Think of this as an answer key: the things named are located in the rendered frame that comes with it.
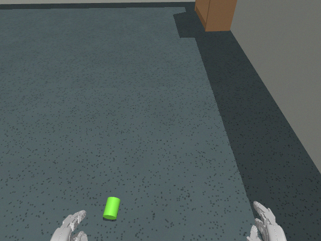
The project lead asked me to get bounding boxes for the right robot hand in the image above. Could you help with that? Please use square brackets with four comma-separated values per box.
[247, 201, 287, 241]

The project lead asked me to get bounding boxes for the can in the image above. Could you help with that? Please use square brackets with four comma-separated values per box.
[103, 197, 120, 219]

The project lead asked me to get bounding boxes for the left robot hand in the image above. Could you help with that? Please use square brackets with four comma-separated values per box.
[50, 210, 88, 241]

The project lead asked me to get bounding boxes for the bookshelf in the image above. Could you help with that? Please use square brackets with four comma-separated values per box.
[195, 0, 237, 32]

